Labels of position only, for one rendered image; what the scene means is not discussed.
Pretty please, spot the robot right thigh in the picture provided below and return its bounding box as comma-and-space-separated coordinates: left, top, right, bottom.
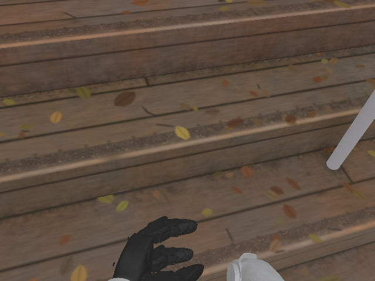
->
227, 258, 285, 281

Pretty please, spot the robot left hand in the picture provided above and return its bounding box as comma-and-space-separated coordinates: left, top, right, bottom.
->
113, 216, 204, 281

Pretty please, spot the right robot shin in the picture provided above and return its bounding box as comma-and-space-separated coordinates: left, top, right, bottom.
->
239, 253, 257, 261

